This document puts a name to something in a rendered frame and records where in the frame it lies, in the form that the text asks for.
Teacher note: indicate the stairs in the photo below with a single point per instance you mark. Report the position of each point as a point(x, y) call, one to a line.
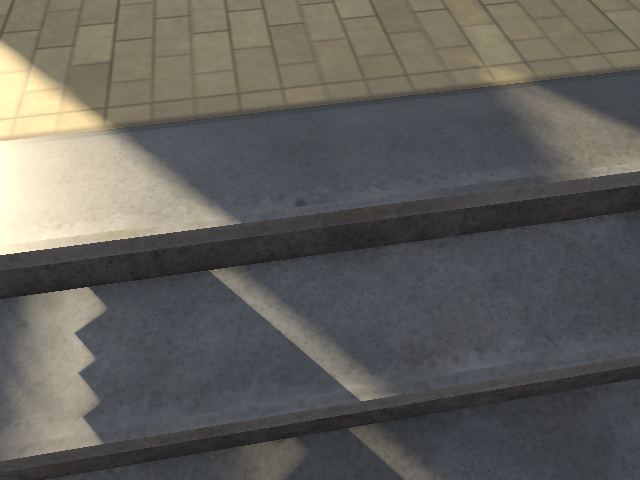
point(116, 341)

